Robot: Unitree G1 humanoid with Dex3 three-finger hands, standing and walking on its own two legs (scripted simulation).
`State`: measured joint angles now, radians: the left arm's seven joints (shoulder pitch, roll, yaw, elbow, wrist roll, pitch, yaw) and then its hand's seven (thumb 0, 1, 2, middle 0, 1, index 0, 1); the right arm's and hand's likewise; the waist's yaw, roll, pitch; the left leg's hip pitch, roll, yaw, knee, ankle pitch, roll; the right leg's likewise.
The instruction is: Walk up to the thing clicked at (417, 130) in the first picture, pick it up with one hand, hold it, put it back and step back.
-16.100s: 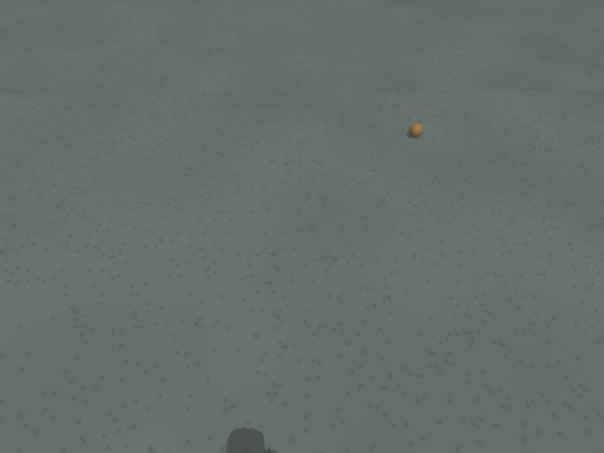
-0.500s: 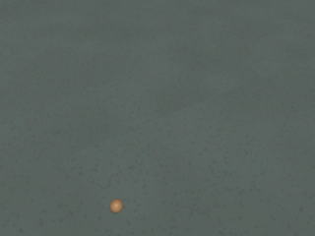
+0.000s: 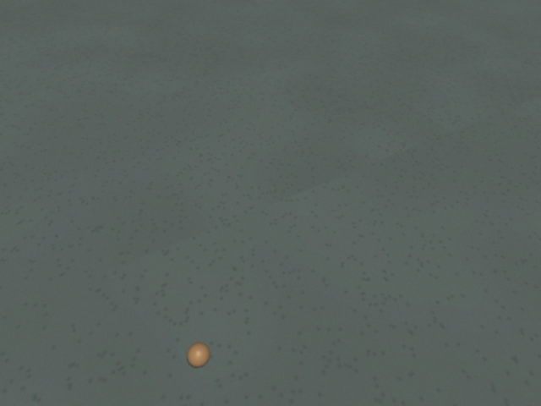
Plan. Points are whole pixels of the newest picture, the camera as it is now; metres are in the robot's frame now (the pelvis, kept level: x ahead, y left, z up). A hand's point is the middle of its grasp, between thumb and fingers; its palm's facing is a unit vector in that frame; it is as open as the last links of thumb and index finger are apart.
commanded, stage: stand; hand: left
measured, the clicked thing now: (198, 354) +0.45 +0.24 -0.74
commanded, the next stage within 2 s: rise first in 1.38 s
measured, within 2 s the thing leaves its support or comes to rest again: neither
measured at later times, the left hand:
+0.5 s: hand out of the picture +0.06 +0.25 -0.16, palm faces -0.04 -0.94 -0.34, open 7.4 cm
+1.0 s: hand out of the picture +0.07 +0.25 -0.16, palm faces -0.03 -0.94 -0.34, open 7.4 cm
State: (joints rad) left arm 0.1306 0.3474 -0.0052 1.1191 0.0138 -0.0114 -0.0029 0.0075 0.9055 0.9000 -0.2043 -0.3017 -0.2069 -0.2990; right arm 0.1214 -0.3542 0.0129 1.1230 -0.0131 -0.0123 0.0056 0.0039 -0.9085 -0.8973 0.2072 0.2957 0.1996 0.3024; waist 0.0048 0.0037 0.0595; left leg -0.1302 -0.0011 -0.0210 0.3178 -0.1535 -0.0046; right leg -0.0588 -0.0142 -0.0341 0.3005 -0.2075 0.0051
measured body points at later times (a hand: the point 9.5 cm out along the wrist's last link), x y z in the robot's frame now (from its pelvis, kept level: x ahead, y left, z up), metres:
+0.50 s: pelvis +0.00 +0.00 +0.00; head +0.02 +0.00 +0.45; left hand +0.06 +0.30 -0.14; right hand +0.07 -0.30 -0.13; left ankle +0.01 +0.12 -0.75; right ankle -0.03 -0.12 -0.75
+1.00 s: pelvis +0.01 +0.00 +0.00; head +0.02 +0.00 +0.45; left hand +0.07 +0.30 -0.13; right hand +0.08 -0.30 -0.13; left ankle +0.01 +0.12 -0.75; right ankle -0.03 -0.12 -0.75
